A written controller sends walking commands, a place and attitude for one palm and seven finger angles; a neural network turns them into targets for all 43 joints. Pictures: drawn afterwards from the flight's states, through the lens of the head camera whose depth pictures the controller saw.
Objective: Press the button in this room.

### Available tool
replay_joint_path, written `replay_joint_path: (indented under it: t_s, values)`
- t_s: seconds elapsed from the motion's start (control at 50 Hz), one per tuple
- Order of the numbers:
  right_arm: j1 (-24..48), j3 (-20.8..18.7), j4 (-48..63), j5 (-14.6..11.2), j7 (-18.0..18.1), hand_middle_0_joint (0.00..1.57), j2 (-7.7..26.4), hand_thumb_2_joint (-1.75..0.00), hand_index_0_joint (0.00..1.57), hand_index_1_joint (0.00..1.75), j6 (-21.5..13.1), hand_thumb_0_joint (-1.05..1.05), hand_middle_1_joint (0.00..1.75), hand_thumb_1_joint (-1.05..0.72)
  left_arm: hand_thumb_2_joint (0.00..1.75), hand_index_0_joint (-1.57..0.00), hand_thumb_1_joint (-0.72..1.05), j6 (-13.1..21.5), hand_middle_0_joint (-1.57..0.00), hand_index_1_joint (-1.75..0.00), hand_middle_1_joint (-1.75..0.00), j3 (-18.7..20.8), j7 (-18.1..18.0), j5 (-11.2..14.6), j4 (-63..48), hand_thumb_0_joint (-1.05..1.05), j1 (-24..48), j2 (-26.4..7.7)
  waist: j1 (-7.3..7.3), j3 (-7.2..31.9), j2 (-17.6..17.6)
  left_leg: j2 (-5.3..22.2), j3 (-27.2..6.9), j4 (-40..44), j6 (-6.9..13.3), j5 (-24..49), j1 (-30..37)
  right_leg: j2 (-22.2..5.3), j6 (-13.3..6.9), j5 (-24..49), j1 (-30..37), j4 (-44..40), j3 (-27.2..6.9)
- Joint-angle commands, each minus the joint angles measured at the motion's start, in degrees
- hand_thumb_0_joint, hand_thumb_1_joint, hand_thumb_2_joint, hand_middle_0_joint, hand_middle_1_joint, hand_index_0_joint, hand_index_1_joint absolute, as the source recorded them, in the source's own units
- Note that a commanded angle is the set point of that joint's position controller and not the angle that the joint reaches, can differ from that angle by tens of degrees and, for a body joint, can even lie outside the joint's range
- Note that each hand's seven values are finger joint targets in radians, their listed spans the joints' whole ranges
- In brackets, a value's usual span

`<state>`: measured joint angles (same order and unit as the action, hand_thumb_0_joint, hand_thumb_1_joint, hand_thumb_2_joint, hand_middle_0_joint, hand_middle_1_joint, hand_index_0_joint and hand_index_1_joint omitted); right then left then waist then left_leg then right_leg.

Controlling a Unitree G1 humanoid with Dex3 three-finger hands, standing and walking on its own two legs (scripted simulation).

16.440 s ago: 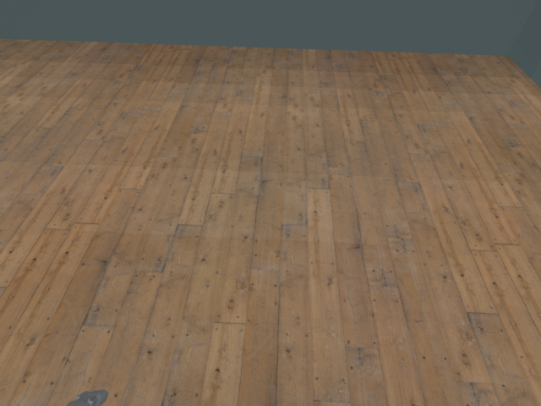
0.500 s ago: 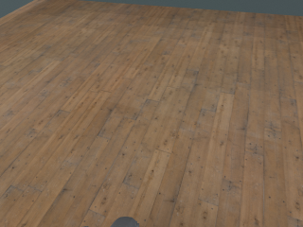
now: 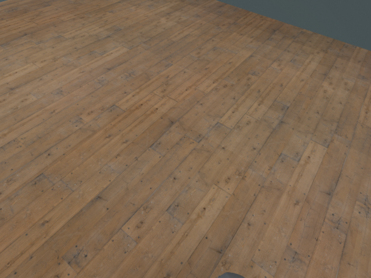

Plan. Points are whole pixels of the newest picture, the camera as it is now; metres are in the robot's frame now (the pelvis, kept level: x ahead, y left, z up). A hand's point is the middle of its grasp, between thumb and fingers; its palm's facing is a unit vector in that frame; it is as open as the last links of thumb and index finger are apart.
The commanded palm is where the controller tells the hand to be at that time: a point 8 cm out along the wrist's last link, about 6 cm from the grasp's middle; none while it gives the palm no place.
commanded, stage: turn or walk to find it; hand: left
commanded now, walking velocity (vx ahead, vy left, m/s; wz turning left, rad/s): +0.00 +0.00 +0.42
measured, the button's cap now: out of the picture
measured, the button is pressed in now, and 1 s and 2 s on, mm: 0 0 0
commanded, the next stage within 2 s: none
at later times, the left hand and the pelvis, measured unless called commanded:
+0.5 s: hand out of the picture +0.00 +0.15 -0.16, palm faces +0.25 -0.93 -0.26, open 7.4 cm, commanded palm none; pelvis -0.02 -0.05 +0.00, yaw +14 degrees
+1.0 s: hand out of the picture -0.04 +0.19 -0.16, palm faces +0.45 -0.85 -0.27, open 7.4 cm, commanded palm none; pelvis -0.03 -0.04 +0.00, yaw +25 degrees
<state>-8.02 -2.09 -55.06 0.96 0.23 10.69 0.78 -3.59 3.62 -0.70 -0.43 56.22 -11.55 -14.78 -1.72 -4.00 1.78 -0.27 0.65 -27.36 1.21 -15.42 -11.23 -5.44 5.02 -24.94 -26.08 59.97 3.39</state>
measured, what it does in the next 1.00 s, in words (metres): steps on the spot, turning left: right foot, then left foot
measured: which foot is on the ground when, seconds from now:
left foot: down 0.00-0.20, up 0.22-0.62, down 0.64-1.00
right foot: up 0.00-0.18, down 0.20-0.64, up 0.66-1.00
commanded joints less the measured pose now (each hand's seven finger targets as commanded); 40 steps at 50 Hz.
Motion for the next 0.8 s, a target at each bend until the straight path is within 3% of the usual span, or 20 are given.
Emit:
replay_joint_path:
  t_s: [0.0,0.08,0.14,0.16,0.18,0.2,0.24,0.26,0.3,0.42,0.5,0.54,0.58,0.6,0.62,0.64,0.66,0.68,0.72,0.78]
  values:
    - [-3.1,-3.4,2.5,0.2,0.7,0.2,12.3,-0.9,0.2,0.3,-0.2,0.0,0.3,-0.9,0.9,-0.2,0.9,1.6,-0.2,-0.3,-0.3,0.2,-0.2,-0.1,-5.5,0.0,2.3,-2.9,3.0,4.0,-9.9,14.1,-12.6,6.9,8.6,30.0,5.4,0.3,0.4,-0.6,-2.2,-5.7,-1.2]
    - [-2.1,-3.9,3.3,0.5,0.4,0.2,12.5,-0.9,0.2,0.3,0.3,0.0,0.3,-0.9,0.9,-0.2,0.9,2.2,-0.2,-0.3,-0.3,0.0,-0.3,0.1,-6.1,0.0,1.4,-2.5,2.71,4.3,-12.2,13.0,-15.5,4.8,7.9,29.1,1.2,2.5,-0.4,-0.1,5.5,-17.8,0.2]
    - [-0.3,-4.0,4.1,-0.1,0.2,0.2,11.4,-0.9,0.2,0.3,0.5,0.0,0.3,-0.9,0.9,-0.2,0.9,3.3,-0.2,-0.3,-0.3,0.5,-0.4,-0.1,-4.6,0.0,-5.2,-4.0,-0.73,6.2,-7.6,8.8,-14.5,-1.5,4.0,18.8,-6.1,2.2,-1.1,13.9,18.9,-35.1,0.4]
    - [-1.5,-3.6,4.7,-0.5,-0.1,0.2,8.4,-0.9,0.2,0.3,0.3,0.0,0.3,-0.9,0.9,-0.2,0.9,4.0,-0.2,-0.3,-0.3,1.1,-0.8,-0.8,-4.5,0.0,-7.1,-7.6,-1.19,7.6,1.9,3.7,-9.4,-9.9,0.5,6.0,-13.6,-7.0,-3.5,16.6,26.1,-40.5,-8.1]
    - [-1.0,-3.1,6.5,-0.5,-0.3,0.2,5.4,-0.9,0.2,0.3,0.4,0.0,0.3,-0.9,0.9,-0.2,0.9,4.2,-0.2,-0.3,-0.3,2.0,-1.1,-1.3,-5.1,0.0,-7.2,-12.1,-1.47,5.7,15.8,-3.6,-2.6,-22.7,-2.7,-16.9,-21.6,-20.4,-10.5,23.5,25.8,-43.2,-21.8]
    - [-1.3,-3.8,5.6,0.0,0.0,0.2,8.4,-0.9,0.2,0.3,1.5,0.0,0.3,-0.9,0.9,-0.2,0.9,4.3,-0.2,-0.3,-0.3,2.1,-1.1,-0.5,-5.8,0.0,-6.6,-11.2,-1.84,5.9,14.5,-1.2,-7.0,-32.4,-2.2,-18.8,-19.1,-22.3,-13.4,18.3,17.8,-45.8,-22.7]
    - [-1.8,-4.2,3.9,0.2,-0.7,0.2,8.4,-0.9,0.2,0.3,2.1,0.0,0.3,-0.9,0.9,-0.2,0.9,3.8,-0.2,-0.3,-0.3,1.6,-1.4,-0.5,-7.5,0.0,0.4,-8.1,1.46,0.9,6.3,0.8,-6.7,-42.0,-2.1,-12.0,-19.7,-17.7,-13.0,10.5,11.4,-46.1,-16.4]
    - [-3.3,-4.1,2.8,0.3,-1.1,0.2,7.6,-0.9,0.2,0.3,2.3,0.0,0.3,-0.9,0.9,-0.2,0.9,3.9,-0.2,-0.3,-0.3,1.0,-1.3,-0.6,-8.2,0.0,2.7,-6.7,2.61,0.6,5.4,1.5,-5.4,-43.4,-2.8,-8.6,-18.9,-14.8,-11.6,11.8,10.8,-44.9,-10.7]
    - [-5.2,-3.7,1.9,0.3,-1.3,0.2,7.0,-0.9,0.2,0.3,2.4,0.0,0.3,-0.9,0.9,-0.2,0.9,4.4,-0.2,-0.3,-0.3,0.7,-1.3,-0.7,-8.0,0.0,2.4,-5.5,2.8,2.0,7.5,1.7,-3.8,-42.9,-3.9,-5.7,-18.8,-12.7,-10.6,16.9,13.2,-43.7,-5.5]
    - [-1.5,-2.9,2.3,0.1,-1.3,0.2,6.1,-0.9,0.2,0.3,2.4,0.0,0.3,-0.9,0.9,-0.2,0.9,4.1,-0.2,-0.3,-0.3,1.3,-1.3,-1.1,-5.4,0.0,-3.1,-7.6,-0.1,2.6,7.6,2.5,-0.2,-30.8,-5.0,-9.6,-16.6,-14.9,-12.3,21.5,17.6,-42.6,-3.0]
    - [0.5,-2.1,2.9,-0.5,-1.1,0.2,5.2,-0.9,0.2,0.3,1.4,0.0,0.3,-0.9,0.9,-0.2,0.9,3.8,-0.2,-0.3,-0.3,2.0,-1.1,-1.4,-3.9,0.0,-5.1,-9.2,-1.56,5.2,9.1,2.4,2.6,-19.2,-4.4,-12.4,-12.9,-16.3,-13.4,30.5,21.4,-38.7,-1.7]
    - [-1.1,-1.9,2.6,-0.7,-0.8,0.2,5.1,-0.9,0.2,0.3,1.0,0.0,0.3,-0.9,0.9,-0.2,0.9,3.6,-0.2,-0.3,-0.3,2.2,-1.1,-1.3,-3.3,0.0,-4.5,-9.4,-0.66,6.1,9.5,2.0,3.9,-12.3,-4.0,-10.4,-9.2,-16.3,-12.5,32.6,21.0,-35.9,-0.6]
    - [-5.0,-2.0,1.5,-0.5,-0.8,0.2,5.9,-0.9,0.2,0.3,0.3,0.0,0.3,-0.9,0.9,-0.2,0.9,3.1,-0.2,-0.3,-0.3,2.2,-1.0,-0.7,-3.2,0.0,-3.3,-9.0,1.86,7.5,7.0,2.0,4.7,0.6,-3.2,0.1,-0.1,-14.4,-8.6,28.8,16.5,-30.2,3.1]
    - [-6.7,-2.6,1.3,-0.4,-0.8,0.2,9.0,-0.9,0.2,0.3,-0.3,0.0,0.3,-0.9,0.9,-0.2,0.9,2.7,-0.2,-0.3,-0.3,1.9,-0.8,-0.2,-3.7,0.0,-3.8,-7.2,2.98,9.0,-1.7,6.0,-0.8,6.4,-1.5,7.3,7.8,-11.2,-5.4,22.0,9.6,-22.5,5.8]
    - [-8.2,-3.9,1.7,0.1,-0.6,0.2,14.7,-0.9,0.2,0.3,-0.6,0.0,0.3,-0.9,0.9,-0.2,0.9,2.4,-0.2,-0.3,-0.3,1.1,-0.4,0.1,-5.8,0.0,-3.6,-3.2,3.84,7.8,-18.2,20.3,-19.1,8.7,4.5,24.1,12.8,-3.4,-1.1,-3.4,-5.0,-11.4,8.2]
    - [-10.7,-4.2,1.1,0.0,-0.2,0.2,16.8,-0.9,0.2,0.3,0.0,0.0,0.3,-0.9,0.9,-0.2,0.9,2.0,-0.2,-0.3,-0.3,0.1,-0.5,-0.6,-7.5,0.0,1.3,-3.0,5.65,5.6,-15.6,24.4,-20.0,9.2,8.5,30.6,7.9,-2.2,-1.0,-11.0,-5.3,-4.0,3.8]
    - [-10.2,-4.0,0.2,0.3,0.5,0.2,15.3,-0.9,0.2,0.3,-0.4,0.0,0.3,-0.9,0.9,-0.2,0.9,1.5,-0.2,-0.3,-0.3,0.4,-0.8,-0.6,-7.0,0.0,2.8,-2.1,5.34,6.4,-18.4,22.2,-19.6,8.8,8.5,32.9,7.5,-1.8,-0.8,-10.1,-6.5,0.1,-0.1]
    - [-7.3,-3.6,0.7,0.2,1.0,0.2,13.8,-0.9,0.2,0.3,-0.2,0.0,0.3,-0.9,0.9,-0.2,0.9,1.4,-0.2,-0.3,-0.3,0.6,-0.6,-0.2,-6.1,0.0,3.1,-3.3,4.44,4.9,-17.5,19.9,-16.9,8.1,8.9,31.7,6.2,-1.9,-0.9,-6.7,-6.9,2.8,-1.4]
    - [-2.9,-2.7,2.0,0.2,1.1,0.2,11.5,-0.9,0.2,0.3,-0.5,0.0,0.3,-0.9,0.9,-0.2,0.9,1.7,-0.2,-0.3,-0.3,0.8,0.0,-0.2,-4.6,0.0,1.6,-3.5,2.23,3.9,-12.1,15.4,-11.4,6.8,7.9,33.5,5.2,-1.2,-0.5,-1.3,-5.3,3.6,-1.2]
    - [-2.8,-3.0,2.2,0.0,0.9,0.2,11.8,-0.9,0.2,0.3,-0.7,0.0,0.3,-0.9,0.9,-0.2,0.9,1.7,-0.2,-0.3,-0.3,0.5,0.1,-0.1,-4.0,0.0,0.9,-3.3,2.18,4.8,-9.4,14.2,-10.4,7.2,7.8,31.8,5.9,-0.6,0.1,0.3,-3.7,0.9,-1.1]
